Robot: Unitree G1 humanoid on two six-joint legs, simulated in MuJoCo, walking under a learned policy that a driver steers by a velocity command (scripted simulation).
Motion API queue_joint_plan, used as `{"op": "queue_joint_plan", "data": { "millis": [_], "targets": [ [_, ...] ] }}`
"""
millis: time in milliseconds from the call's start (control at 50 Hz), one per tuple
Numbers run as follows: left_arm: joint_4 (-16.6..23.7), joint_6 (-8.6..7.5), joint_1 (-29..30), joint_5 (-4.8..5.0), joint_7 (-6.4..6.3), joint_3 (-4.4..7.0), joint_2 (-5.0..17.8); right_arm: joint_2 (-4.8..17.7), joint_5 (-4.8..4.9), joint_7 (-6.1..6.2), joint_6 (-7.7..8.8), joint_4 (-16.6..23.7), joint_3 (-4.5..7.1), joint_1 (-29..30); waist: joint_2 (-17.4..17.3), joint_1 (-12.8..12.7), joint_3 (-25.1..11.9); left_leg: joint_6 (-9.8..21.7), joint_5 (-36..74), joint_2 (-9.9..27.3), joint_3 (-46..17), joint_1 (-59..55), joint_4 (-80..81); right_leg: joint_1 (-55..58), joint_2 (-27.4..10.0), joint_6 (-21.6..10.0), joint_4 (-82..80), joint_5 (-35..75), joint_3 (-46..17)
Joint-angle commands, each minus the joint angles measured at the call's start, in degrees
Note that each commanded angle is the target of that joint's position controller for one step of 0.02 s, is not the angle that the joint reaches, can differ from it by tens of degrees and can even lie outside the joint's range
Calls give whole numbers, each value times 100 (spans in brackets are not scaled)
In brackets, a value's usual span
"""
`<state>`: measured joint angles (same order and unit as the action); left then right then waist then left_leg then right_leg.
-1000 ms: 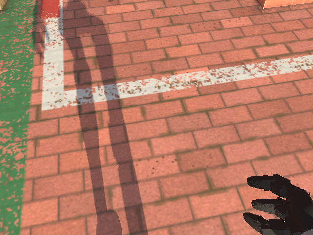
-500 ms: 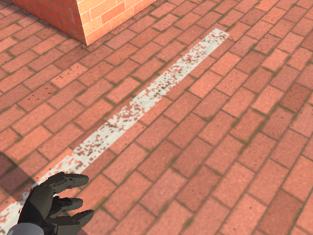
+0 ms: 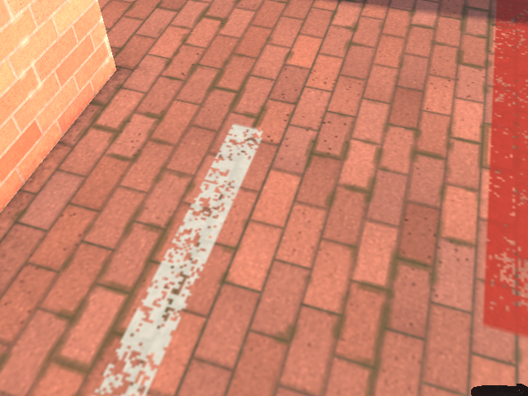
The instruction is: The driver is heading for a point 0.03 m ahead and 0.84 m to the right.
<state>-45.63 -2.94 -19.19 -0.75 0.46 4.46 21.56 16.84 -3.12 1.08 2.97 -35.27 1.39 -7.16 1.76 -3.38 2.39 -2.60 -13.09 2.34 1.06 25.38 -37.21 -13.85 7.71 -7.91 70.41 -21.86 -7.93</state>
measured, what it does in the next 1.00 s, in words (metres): walks ahead, turning right: right foot, then left foot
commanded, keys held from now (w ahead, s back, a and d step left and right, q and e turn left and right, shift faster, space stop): w+e+shift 0.30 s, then w+shift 0.38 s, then shift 0.12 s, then e+shift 0.20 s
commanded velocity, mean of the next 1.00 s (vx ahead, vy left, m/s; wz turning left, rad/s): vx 0.85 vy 0.00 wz -0.59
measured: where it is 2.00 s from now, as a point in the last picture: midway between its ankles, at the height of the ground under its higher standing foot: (394, 214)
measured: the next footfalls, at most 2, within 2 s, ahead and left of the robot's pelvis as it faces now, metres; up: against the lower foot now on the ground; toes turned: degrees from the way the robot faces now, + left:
right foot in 0.38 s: +0.49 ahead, -0.10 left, +0.00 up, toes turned -24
left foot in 0.78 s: +0.98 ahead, -0.16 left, +0.00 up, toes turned -25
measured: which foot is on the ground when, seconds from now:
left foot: down 0.00-0.36, up 0.38-0.76, down 0.78-1.00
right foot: up 0.00-0.36, down 0.38-0.80, up 0.82-1.00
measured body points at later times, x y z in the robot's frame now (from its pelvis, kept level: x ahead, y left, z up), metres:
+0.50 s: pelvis +0.45 -0.07 +0.00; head +0.47 -0.07 +0.45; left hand +0.64 +0.15 -0.13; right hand +0.43 -0.33 -0.11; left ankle +0.41 +0.13 -0.60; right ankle +0.46 -0.08 -0.72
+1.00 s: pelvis +0.85 -0.19 +0.02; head +0.89 -0.24 +0.47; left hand +1.13 -0.04 -0.08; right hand +0.79 -0.47 -0.11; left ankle +0.94 -0.14 -0.72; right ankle +0.79 -0.31 -0.63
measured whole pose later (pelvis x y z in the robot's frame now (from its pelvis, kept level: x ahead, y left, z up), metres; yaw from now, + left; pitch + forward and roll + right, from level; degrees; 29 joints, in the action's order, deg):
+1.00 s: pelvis +0.85 -0.19 +0.02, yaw -35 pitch +0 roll +2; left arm -43.9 0.1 -8.9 2.6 -1.2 3.4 18.0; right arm 15.1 -0.8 0.1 5.6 -43.9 1.9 -11.7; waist 0.2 2.2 7.3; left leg 3.1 -8.7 -0.3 10.8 14.8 -23.5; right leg -34.2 -2.3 1.1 67.7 -22.3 -3.6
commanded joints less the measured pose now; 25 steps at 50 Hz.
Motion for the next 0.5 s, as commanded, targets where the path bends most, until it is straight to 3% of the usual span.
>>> {"op": "queue_joint_plan", "data": {
  "millis": [20,80,120,160,200,240,280,300,320,340,360,380,400,420,440,460,500],
  "targets": [
    [765,19,843,-173,160,-66,208,614,-3,5,5,-145,298,-1141,-474,730,-413,749,-1743,1650,-2419,-2652,2206,-2962,-914,81,856,598,240],
    [1099,228,1124,-146,340,-215,-281,324,141,-112,174,-668,208,-1526,-695,461,9,577,-189,1544,-1129,-2147,2420,-3189,-1202,109,746,688,287],
    [1352,276,1534,-160,386,-268,-307,304,190,-170,275,-779,192,-1475,-625,361,141,507,894,1466,-312,-1969,2619,-3288,-1244,130,464,1142,413],
    [1538,287,1854,-128,423,-297,-269,370,165,-160,342,-857,191,-1351,-654,220,300,419,1669,1236,475,-1790,2797,-3142,-1217,128,-195,1708,625],
    [1600,309,2189,-102,483,-321,-224,480,154,-125,353,-997,209,-1517,-430,277,499,348,2315,998,1099,-1936,2987,-2981,-1088,33,-1026,2003,1087],
    [1713,277,2574,-117,547,-387,-317,652,143,-82,342,-1116,231,-1746,-366,307,747,249,3757,1025,1499,-2128,2961,-2566,-951,-168,-2000,1998,1615],
    [1567,252,2405,-106,504,-339,-201,927,168,-8,263,-1129,286,-1968,-566,172,385,207,6248,1033,1654,-2629,2361,-1785,-460,-342,-2392,1848,2033],
    [1450,245,1978,-97,460,-282,-68,1149,172,48,194,-1108,338,-1940,-753,-128,81,205,7226,1177,1636,-2807,1706,-1265,-286,-421,-2480,1606,2028],
    [1197,226,1111,-111,395,-189,106,1348,165,76,112,-1059,382,-1798,-851,-584,-370,272,7707,1313,1544,-2675,643,-275,-118,-520,-2520,1326,1862],
    [789,206,-189,-117,301,-38,344,1427,148,76,48,-922,397,-1485,-925,-1130,-884,410,7602,1390,1367,-2128,-783,1144,-48,-701,-2759,1119,1508],
    [427,199,-943,-76,159,140,539,1303,123,33,-2,-861,398,-1290,-508,-1363,-1111,418,4795,970,1371,-1029,-2791,2529,-257,-898,-3451,1072,874],
    [461,247,-373,9,27,255,973,453,31,-62,4,-593,210,-1422,1004,-504,-931,328,-1441,-7,1287,650,-4966,3050,-1299,-959,-3322,1436,-738],
    [808,284,-249,-141,-8,277,1313,538,235,-72,92,32,162,-1740,971,-170,-2210,252,-1579,-214,-12,1993,-5881,4263,-2419,-1979,-4557,904,-3499],
    [696,286,-514,-126,-103,281,995,777,223,-89,213,51,154,-1092,91,-426,-1750,240,-923,-2,-312,2408,-5578,3715,-2383,-1796,-5409,125,-3724],
    [515,205,-296,-102,-158,222,733,742,248,-89,247,-22,121,-1032,-300,-120,-692,260,-653,281,-280,2413,-5004,2672,-2282,-1592,-5623,201,-3127],
    [427,84,-116,-94,-176,160,541,661,148,-84,210,-94,91,-899,-694,149,-257,230,-639,486,-281,2000,-4508,1700,-2023,-1388,-5652,634,-2615],
    [361,-120,157,-58,-218,-8,173,499,-12,-167,-3,-261,37,-1233,-746,623,-53,108,-781,719,-359,1198,-3785,472,-1612,-1202,-5826,1214,-1738]
  ]
}}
